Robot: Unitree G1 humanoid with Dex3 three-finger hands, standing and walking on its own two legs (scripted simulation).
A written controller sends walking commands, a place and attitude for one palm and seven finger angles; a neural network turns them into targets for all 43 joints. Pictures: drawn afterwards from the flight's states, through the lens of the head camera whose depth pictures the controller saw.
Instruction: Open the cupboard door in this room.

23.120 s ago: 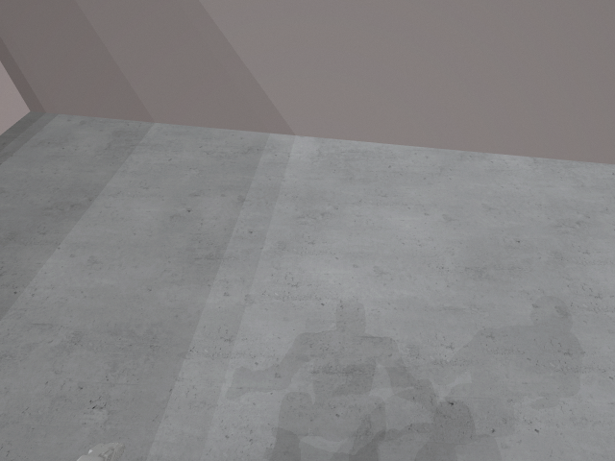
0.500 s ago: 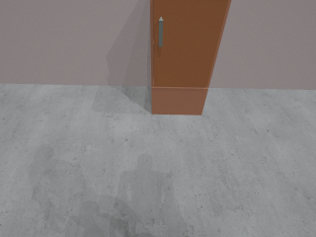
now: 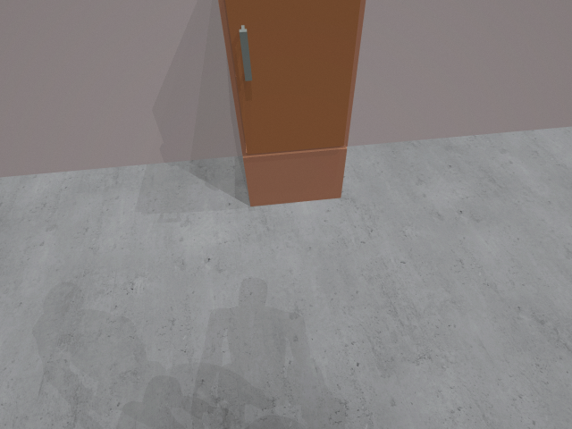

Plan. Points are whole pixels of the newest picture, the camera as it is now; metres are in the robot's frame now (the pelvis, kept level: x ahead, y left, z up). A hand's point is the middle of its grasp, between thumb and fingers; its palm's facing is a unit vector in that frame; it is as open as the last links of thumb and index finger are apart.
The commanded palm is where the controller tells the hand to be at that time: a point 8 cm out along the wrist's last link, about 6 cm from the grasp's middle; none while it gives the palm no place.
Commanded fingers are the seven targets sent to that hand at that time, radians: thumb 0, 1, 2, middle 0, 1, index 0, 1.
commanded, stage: walk to a spot facing it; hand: left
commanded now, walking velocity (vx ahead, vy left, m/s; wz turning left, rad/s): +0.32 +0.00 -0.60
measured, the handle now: (245, 53) +1.17 +0.18 +0.00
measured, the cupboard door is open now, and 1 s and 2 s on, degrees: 0 0 0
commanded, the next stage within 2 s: turn to face it in 0.98 s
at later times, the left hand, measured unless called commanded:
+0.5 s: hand out of the picture +0.14 +0.14 -0.15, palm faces -0.07 -0.98 -0.19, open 7.3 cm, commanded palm none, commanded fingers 0.00 0.90 0.90 -0.20 -0.30 -0.20 -0.30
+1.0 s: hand (260, 225) +0.58 +0.10 -0.15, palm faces -0.46 -0.86 -0.22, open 7.3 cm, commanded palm none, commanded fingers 0.00 0.90 0.90 -0.20 -0.30 -0.20 -0.30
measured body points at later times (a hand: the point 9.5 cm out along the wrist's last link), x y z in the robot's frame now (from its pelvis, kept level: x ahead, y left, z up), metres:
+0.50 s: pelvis +0.16 -0.03 +0.01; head +0.20 -0.05 +0.46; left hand +0.14 +0.20 -0.14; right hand +0.28 -0.29 -0.13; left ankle +0.30 +0.11 -0.68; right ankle +0.05 -0.10 -0.73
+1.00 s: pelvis +0.35 -0.02 +0.01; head +0.41 -0.03 +0.45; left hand +0.60 +0.14 -0.13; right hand +0.20 -0.23 -0.13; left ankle +0.34 +0.08 -0.73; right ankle +0.36 -0.19 -0.67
